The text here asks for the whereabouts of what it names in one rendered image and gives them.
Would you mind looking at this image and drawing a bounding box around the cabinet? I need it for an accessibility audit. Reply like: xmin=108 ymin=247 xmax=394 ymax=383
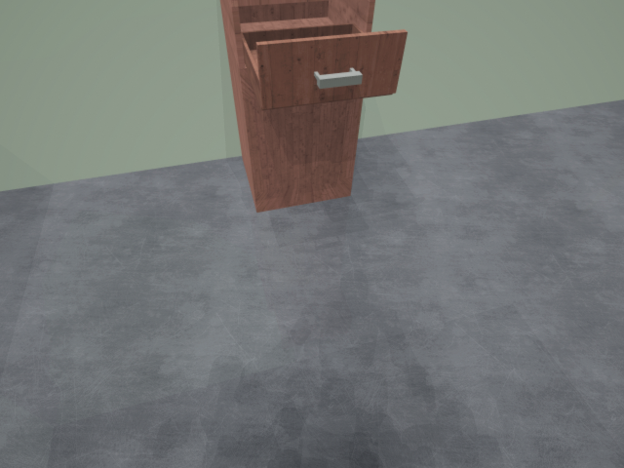
xmin=220 ymin=0 xmax=375 ymax=213

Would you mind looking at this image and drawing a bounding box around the handle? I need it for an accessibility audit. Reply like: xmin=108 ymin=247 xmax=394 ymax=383
xmin=314 ymin=68 xmax=363 ymax=89

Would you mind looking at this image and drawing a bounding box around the drawer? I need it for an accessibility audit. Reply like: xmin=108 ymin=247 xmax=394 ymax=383
xmin=241 ymin=23 xmax=408 ymax=111

